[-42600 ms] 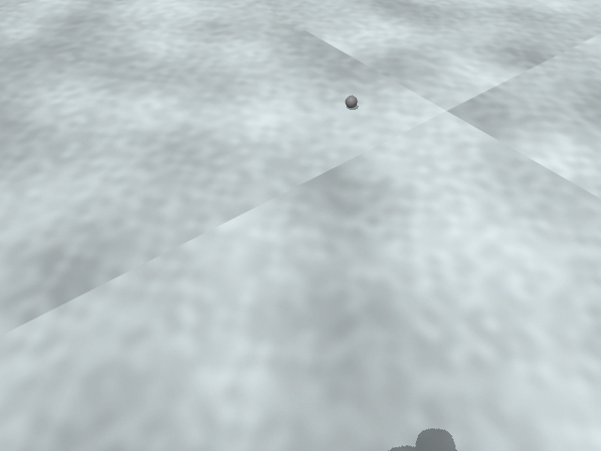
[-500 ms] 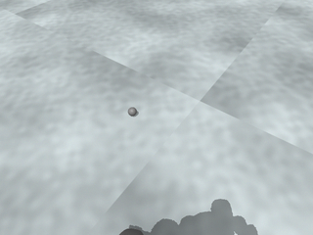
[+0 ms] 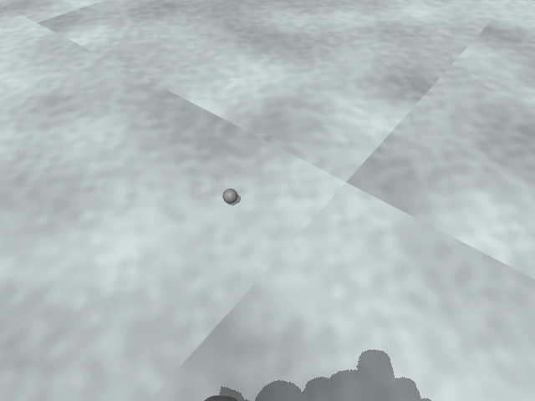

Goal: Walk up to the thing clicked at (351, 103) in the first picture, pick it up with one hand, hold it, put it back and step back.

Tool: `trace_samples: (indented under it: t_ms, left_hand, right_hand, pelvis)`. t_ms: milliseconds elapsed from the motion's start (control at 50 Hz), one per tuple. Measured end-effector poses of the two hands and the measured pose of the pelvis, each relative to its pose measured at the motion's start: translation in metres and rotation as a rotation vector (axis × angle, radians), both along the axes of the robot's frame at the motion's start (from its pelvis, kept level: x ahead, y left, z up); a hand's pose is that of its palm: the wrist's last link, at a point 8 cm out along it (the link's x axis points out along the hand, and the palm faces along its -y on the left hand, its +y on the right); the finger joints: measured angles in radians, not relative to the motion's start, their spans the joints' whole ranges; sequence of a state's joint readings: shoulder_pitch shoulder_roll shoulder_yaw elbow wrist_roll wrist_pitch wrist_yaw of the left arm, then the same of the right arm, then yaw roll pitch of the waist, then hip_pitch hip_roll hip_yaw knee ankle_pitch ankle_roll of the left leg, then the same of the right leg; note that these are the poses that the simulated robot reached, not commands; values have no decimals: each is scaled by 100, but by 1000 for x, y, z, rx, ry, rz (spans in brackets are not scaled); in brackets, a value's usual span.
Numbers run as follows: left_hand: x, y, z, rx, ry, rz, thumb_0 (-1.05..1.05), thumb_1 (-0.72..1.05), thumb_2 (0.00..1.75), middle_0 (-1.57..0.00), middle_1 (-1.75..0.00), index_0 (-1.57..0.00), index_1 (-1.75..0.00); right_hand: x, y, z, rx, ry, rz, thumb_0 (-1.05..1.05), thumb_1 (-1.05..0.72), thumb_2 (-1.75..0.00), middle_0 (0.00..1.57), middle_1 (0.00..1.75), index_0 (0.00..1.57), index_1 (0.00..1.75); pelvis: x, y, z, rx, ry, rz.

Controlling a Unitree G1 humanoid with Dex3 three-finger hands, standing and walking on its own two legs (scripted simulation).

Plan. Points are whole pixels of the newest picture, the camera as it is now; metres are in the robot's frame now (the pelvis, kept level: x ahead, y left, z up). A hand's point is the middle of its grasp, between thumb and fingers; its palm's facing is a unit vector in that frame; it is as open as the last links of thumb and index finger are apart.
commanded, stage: step back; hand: left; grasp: from above
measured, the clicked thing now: (230, 195) +1.10 +0.23 -0.73
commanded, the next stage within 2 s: stand in 0.40 s
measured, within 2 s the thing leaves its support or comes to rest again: neither
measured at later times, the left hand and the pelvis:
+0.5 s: hand out of the picture +0.12 +0.29 -0.15, palm faces -0.03 -0.94 -0.34, open 7.3 cm; pelvis +0.04 +0.03 +0.01, yaw -1 degrees
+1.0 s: hand out of the picture +0.10 +0.28 -0.14, palm faces -0.06 -0.94 -0.34, open 7.3 cm; pelvis +0.03 +0.03 +0.02, yaw -1 degrees
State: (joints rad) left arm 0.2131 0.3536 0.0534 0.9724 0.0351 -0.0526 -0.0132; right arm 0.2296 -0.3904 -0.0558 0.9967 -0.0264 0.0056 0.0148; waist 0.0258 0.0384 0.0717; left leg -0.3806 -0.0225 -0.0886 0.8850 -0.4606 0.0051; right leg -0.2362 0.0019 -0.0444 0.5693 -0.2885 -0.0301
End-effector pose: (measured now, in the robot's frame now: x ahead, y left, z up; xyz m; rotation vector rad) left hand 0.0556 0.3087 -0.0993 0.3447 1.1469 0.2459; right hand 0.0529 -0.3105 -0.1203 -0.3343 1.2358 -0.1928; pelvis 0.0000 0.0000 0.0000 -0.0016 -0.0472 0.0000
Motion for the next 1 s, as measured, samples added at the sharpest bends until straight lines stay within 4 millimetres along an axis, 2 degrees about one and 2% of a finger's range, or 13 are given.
trace_samples:
  t_ms: [120, 240, 380, 480, 620, 900, 1000]
  left_hand:
    - [15, 13, -10, -11, 28, 7, 0, 90, 90, -21, -30, -21, -30]
    - [36, 24, -22, -30, 49, 3, 0, 91, 90, -21, -30, -21, -30]
    - [54, 26, -17, -42, 47, -14, 0, 91, 90, -20, -30, -21, -30]
    - [61, 24, -11, -48, 54, -23, 0, 91, 90, -20, -30, -21, -30]
    - [64, 20, -6, -57, 55, -34, 0, 91, 90, -20, -30, -21, -30]
    - [53, 16, -5, -60, 87, -44, 0, 91, 90, -20, -30, -21, -30]
    - [46, 16, -5, -55, 110, -40, 0, 91, 90, -20, -30, -21, -30]
  right_hand:
    - [29, 10, 1, -21, -11, 19, 1, -90, -90, 20, 30, 20, 30]
    - [55, 34, 5, -13, -43, 15, 1, -91, -90, 20, 30, 20, 30]
    - [88, 56, 12, 28, -95, 26, 1, -90, -90, 20, 30, 20, 30]
    - [100, 61, 17, 46, -122, 29, 1, -90, -90, 20, 30, 20, 30]
    - [92, 56, 21, 41, -112, 9, 1, -90, -90, 20, 30, 20, 30]
    - [39, 41, 18, 22, -10, -54, 1, -90, -90, 20, 30, 20, 30]
    - [28, 40, 15, 27, 23, -63, 1, -90, -90, 20, 30, 20, 30]
  pelvis:
    - [16, 13, -4, 1, 2, 13]
    - [25, 24, -5, -4, 3, -13]
    - [33, 29, 3, -12, 14, -25]
    - [36, 32, 9, -8, 10, -25]
    - [37, 33, 14, -3, 1, -24]
    - [31, 30, 17, -1, 3, -23]
    - [31, 28, 17, 0, 9, -21]
